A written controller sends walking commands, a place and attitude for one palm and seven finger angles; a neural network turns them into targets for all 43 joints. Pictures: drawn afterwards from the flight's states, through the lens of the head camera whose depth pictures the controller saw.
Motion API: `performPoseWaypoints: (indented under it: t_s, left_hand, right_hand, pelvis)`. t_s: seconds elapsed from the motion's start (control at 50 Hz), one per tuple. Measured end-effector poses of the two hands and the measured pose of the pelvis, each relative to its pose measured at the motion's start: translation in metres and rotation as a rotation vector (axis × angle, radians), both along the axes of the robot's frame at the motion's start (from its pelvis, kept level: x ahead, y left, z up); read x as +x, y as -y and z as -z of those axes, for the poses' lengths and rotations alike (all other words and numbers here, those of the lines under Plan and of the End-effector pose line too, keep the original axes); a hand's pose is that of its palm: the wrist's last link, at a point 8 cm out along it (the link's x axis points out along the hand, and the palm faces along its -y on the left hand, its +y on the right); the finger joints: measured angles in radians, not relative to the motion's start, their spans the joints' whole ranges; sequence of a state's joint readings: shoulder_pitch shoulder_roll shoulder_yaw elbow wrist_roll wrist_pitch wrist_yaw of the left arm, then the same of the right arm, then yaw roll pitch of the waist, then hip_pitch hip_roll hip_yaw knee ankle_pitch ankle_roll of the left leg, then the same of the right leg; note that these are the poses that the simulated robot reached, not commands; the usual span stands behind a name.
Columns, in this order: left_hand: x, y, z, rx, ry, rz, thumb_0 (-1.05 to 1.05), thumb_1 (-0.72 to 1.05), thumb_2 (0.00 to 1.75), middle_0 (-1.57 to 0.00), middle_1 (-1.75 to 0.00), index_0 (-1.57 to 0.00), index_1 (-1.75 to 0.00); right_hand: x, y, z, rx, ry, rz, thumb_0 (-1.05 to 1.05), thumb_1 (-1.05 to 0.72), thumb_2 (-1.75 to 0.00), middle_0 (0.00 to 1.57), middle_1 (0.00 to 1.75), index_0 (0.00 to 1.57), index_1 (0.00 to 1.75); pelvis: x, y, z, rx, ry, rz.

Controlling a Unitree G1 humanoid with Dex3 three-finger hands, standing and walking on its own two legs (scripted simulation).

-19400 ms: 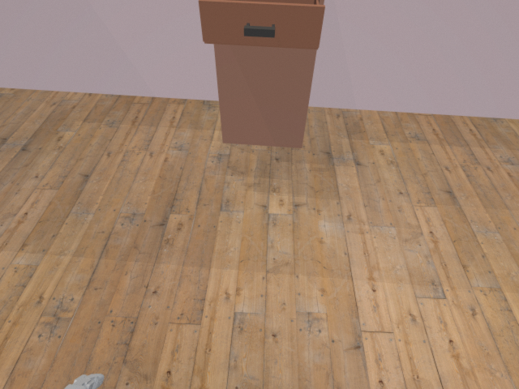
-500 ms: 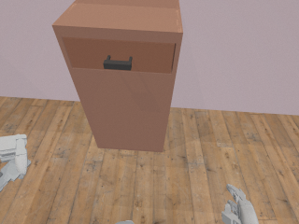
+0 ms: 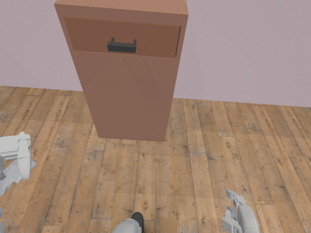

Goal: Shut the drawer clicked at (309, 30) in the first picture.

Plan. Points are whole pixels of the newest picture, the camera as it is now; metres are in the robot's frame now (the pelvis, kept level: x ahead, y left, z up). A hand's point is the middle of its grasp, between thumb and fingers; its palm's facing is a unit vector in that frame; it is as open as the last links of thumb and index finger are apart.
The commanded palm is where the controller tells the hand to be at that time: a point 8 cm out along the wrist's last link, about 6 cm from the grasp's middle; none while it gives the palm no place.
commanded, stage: stop stepping back and stand still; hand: left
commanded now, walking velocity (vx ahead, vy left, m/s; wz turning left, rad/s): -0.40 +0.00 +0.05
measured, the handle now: (122, 44) +0.77 +0.21 +0.05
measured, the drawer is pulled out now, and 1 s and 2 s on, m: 0.00 0.00 0.00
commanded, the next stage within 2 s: let the arm hang, fingers relaxed in 0.82 s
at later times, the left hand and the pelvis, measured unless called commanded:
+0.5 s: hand out of the picture +0.13 +0.26 +0.18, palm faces +0.36 -0.85 -0.38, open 3.3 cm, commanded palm +0.06 +0.30 +0.19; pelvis -0.07 +0.02 +0.02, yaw -1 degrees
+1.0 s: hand (15, 212) +0.13 +0.28 +0.09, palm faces +0.24 -0.85 -0.47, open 3.2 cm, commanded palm none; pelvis -0.08 +0.03 +0.00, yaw +1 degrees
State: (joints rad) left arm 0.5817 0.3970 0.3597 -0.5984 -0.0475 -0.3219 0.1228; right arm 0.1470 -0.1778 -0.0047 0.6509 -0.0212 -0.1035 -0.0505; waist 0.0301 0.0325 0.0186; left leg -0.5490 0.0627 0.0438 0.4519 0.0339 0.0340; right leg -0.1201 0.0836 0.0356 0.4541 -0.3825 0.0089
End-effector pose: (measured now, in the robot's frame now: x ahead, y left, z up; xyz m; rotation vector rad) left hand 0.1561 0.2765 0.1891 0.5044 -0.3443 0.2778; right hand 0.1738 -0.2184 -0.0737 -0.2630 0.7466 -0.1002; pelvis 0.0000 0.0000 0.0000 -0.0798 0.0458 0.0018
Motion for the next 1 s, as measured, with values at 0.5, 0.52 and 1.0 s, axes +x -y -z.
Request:
performPoseWaypoints:
  t_s: [0.5,0.52,1.0]
  left_hand:
    - [-0.068,-0.025,-0.004,-0.064,-0.034,-0.034,0.01,0.89,0.90,-1.41,-1.60,-1.41,-1.60]
    - [-0.071,-0.021,-0.008,-0.046,-0.043,-0.014,0.01,0.89,0.90,-1.41,-1.60,-1.41,-1.60]
    - [-0.055,-0.039,0.078,-0.077,-0.380,-0.084,0.00,0.89,0.90,-1.39,-1.59,-1.40,-1.58]
  right_hand:
    - [-0.107,-0.019,-0.031,-0.001,0.072,0.064,0.01,-0.91,-0.89,0.20,0.30,0.20,0.30]
    - [-0.110,-0.022,-0.032,0.014,0.078,0.061,0.01,-0.91,-0.89,0.20,0.30,0.20,0.30]
    - [-0.120,-0.010,0.021,0.052,-0.074,0.038,0.01,-0.91,-0.90,0.20,0.30,0.20,0.30]
  pelvis:
    - [-0.074,-0.021,-0.018,0.046,0.050,0.010]
    - [-0.076,-0.020,-0.020,0.045,0.048,0.013]
    - [-0.079,-0.031,-0.003,0.063,0.041,-0.023]
